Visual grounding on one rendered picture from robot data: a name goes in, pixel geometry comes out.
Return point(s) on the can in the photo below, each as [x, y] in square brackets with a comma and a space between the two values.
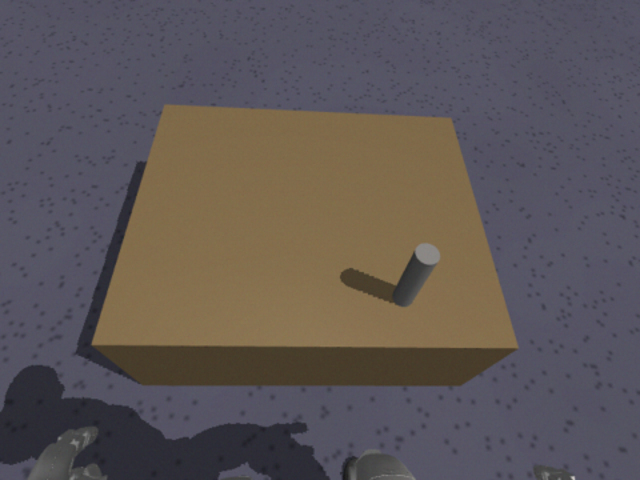
[420, 266]

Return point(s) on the left robot hand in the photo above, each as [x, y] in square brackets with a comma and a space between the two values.
[56, 461]

